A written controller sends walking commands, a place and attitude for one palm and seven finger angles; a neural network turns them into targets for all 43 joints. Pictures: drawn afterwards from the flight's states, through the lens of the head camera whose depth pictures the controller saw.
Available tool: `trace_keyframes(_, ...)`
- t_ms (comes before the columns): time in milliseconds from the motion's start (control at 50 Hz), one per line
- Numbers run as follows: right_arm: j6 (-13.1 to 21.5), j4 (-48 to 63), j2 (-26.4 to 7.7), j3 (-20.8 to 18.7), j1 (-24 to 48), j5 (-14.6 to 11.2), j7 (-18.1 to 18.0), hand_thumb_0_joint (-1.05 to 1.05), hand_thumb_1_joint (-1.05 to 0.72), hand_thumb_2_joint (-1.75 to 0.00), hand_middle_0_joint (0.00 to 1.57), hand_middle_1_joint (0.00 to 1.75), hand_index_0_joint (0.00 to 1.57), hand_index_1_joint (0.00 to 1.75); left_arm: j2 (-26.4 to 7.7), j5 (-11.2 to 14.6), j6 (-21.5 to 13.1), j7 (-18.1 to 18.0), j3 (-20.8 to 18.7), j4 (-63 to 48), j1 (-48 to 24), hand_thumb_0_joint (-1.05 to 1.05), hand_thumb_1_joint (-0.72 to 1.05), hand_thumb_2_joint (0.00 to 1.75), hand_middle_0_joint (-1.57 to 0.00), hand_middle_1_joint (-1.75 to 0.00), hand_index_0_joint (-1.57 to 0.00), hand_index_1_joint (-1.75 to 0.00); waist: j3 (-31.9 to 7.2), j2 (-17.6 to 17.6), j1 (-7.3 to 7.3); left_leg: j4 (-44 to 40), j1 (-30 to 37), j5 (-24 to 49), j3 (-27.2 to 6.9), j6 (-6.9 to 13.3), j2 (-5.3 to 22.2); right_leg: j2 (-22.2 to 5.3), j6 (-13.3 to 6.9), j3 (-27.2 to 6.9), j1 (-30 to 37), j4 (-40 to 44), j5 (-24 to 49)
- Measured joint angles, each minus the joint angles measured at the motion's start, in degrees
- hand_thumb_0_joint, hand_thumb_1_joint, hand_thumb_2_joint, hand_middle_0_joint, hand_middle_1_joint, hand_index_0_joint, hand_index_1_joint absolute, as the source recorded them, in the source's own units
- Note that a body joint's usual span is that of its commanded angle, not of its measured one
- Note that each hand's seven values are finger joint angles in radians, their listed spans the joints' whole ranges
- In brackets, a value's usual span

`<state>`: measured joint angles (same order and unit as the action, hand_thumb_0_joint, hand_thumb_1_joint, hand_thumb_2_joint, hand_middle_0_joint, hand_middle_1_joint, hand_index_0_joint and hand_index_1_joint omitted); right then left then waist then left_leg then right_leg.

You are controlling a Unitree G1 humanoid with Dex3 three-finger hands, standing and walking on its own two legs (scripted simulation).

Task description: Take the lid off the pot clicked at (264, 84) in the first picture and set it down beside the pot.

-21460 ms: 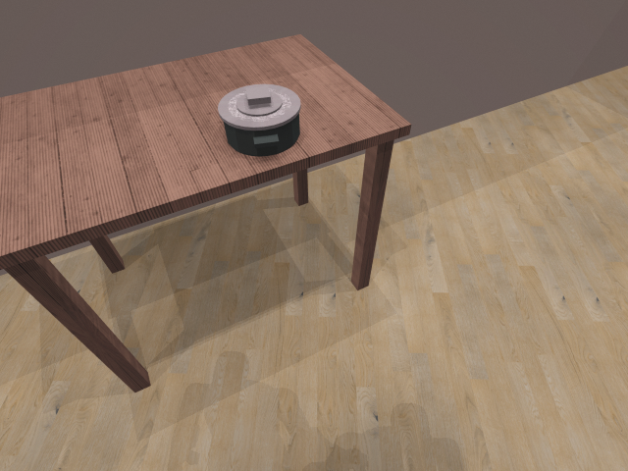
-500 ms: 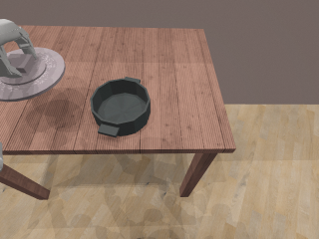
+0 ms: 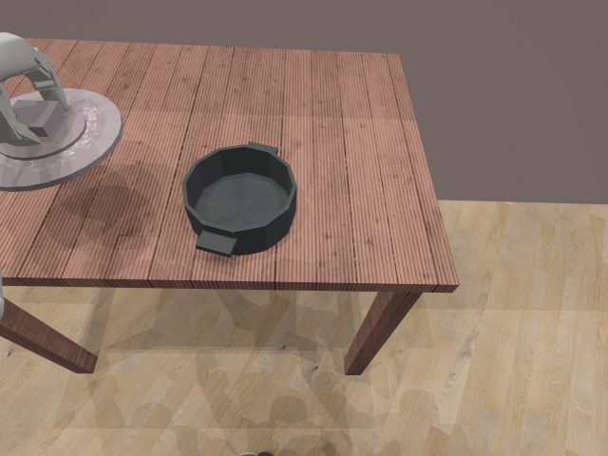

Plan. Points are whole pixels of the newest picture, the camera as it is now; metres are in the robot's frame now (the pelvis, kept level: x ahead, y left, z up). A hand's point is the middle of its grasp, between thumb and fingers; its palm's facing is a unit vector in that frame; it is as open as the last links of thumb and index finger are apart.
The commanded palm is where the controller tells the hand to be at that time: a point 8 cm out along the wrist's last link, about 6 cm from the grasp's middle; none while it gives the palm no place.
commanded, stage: lower the lid onto the table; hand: left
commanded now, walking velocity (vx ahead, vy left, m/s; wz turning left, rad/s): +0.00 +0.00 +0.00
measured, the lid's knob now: (33, 117) +0.49 +0.31 +0.16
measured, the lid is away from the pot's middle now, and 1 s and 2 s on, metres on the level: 0.23 0.23 0.23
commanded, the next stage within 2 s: none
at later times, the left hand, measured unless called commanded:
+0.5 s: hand (37, 140) +0.46 +0.30 +0.15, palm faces -0.43 -0.09 -0.90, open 8.6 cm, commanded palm +0.49 +0.31 +0.23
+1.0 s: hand (49, 156) +0.47 +0.31 +0.12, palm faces -0.47 -0.11 -0.88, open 8.6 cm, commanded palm +0.51 +0.32 +0.19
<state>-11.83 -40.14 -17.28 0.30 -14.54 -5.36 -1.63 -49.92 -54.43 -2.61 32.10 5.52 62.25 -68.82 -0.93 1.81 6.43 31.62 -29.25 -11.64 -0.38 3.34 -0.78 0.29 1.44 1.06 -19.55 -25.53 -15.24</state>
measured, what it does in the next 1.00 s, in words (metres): stands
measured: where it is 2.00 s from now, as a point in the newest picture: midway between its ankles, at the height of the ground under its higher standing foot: outside the picture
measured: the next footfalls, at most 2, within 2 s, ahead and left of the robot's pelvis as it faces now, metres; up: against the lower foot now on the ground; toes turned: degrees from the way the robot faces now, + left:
none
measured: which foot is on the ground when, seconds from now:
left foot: down 0.00-1.00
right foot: down 0.00-1.00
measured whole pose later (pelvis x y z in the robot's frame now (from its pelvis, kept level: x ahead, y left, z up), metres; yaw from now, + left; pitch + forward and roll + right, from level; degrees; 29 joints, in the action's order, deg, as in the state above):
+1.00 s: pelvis +0.00 +0.00 -0.01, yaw -2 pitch +12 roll -3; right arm -11.2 -40.9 -17.4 0.1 -17.5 -5.4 -4.0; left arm -49.8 -55.5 -7.6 28.5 3.0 64.5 -63.0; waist -1.7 1.6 7.4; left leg 37.2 -34.7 -14.2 0.5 3.4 0.4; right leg 1.4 1.6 0.0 -25.3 -30.7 -17.2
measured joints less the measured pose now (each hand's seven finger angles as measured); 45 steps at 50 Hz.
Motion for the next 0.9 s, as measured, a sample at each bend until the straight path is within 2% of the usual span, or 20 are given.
trace_keyframes(80, -0.05, -0.13, -0.09, -0.11, -0.52, 0.05, -0.23, 0.01, -0.91, -0.9, 0.2, 0.3, 0.2, 0.3, 0.45, -0.63, -0.08, -0.26, 0.88, -0.21, 0.54, -0.03, 0.14, 0.88, -0.76, -1.09, -0.56, -0.93, 0.18, 0.16, -0.07, 0.31, -0.31, -0.02, -0.04, 0.03, 0.02, 0.03, -0.07, 0.03, -0.31, -0.34, -0.06)
trace_keyframes(260, -0.04, -0.64, -0.14, -0.21, -1.68, 0.09, -0.64, 0.01, -0.91, -0.9, 0.2, 0.3, 0.2, 0.3, 1.02, 0.06, -1.65, -0.92, -0.12, -0.5, 2.1, -0.03, 0.14, 0.88, -0.76, -1.09, -0.56, -0.93, 0.09, 0.16, 0.24, 0.86, -0.68, -0.14, 0.04, -0.04, 0.24, 0.23, -0.08, -0.1, -0.77, -0.95, -0.14)
trace_keyframes(400, -0.31, -0.3, -0.35, -0.29, -1.93, 0.1, -0.88, 0.01, -0.91, -0.9, 0.2, 0.3, 0.2, 0.3, 0.81, -0.57, -2.56, -1.85, -1.24, -0.4, 3.69, -0.03, 0.14, 0.88, -0.76, -1.09, -0.55, -0.93, 0.06, 0.26, 0.63, 1.52, -1.13, -0.35, 0.29, -0.14, 0.56, 0.51, -0.16, -0.4, -1.39, -1.73, -0.28)
trace_keyframes(600, 0.56, -0.94, -0.33, 0.14, -1.89, -0.16, -2.07, 0.01, -0.9, -0.9, 0.2, 0.3, 0.2, 0.3, 1.42, -0.37, -2.93, -2.17, 0.5, 1.81, 3.57, -0.03, 0.14, 0.88, -0.76, -1.09, -0.55, -0.93, 0.11, -0.02, 0.53, 2.55, -2.11, -0.73, 0.24, -0.2, 0.85, 0.8, -0.18, -0.41, -2.39, -2.7, -0.59)
trace_keyframes(800, 1.39, -0.78, -0.34, 0.13, -2.43, -0.05, -2.68, 0.01, -0.9, -0.9, 0.2, 0.3, 0.2, 0.3, 0.2, -1.06, -4.58, -3.22, -1.89, 2.02, 4.94, -0.03, 0.14, 0.88, -0.76, -1.09, -0.55, -0.93, -0.21, -0.39, 1.11, 4.03, -3.76, -1.74, 0.65, -0.17, 1.26, 1.14, -0.1, -0.89, -3.99, -3.7, -1.14)
trace_keyframes(900, 1.06, -0.59, -0.31, -0.33, -3.16, 0.14, -2.41, 0.01, -0.9, -0.9, 0.2, 0.3, 0.2, 0.3, 0.21, -1.39, -4.96, -3.55, -2.21, 0.99, 5.77, -0.03, 0.14, 0.88, -0.76, -1.09, -0.55, -0.93, -0.47, -0.2, 0.84, 4.66, -4.59, -2.11, 0.75, -0.07, 1.18, 1.06, -0.07, -0.97, -4.8, -4.27, -1.5)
